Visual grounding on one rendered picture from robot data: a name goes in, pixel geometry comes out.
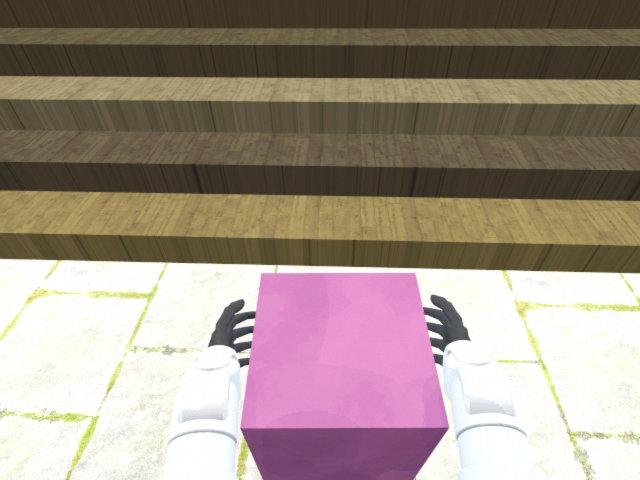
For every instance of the robot right hand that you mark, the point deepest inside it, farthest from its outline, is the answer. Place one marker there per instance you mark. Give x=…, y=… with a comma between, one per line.
x=453, y=329

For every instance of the robot left forearm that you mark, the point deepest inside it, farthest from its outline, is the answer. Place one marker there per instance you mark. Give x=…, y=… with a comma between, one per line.
x=204, y=426

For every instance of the robot right forearm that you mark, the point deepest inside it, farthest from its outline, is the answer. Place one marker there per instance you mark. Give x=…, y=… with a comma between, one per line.
x=488, y=424

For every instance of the robot left hand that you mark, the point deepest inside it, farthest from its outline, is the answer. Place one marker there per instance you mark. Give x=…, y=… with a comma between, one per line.
x=225, y=334

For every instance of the carton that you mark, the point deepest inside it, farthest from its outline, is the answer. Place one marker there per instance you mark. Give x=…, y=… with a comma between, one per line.
x=342, y=383

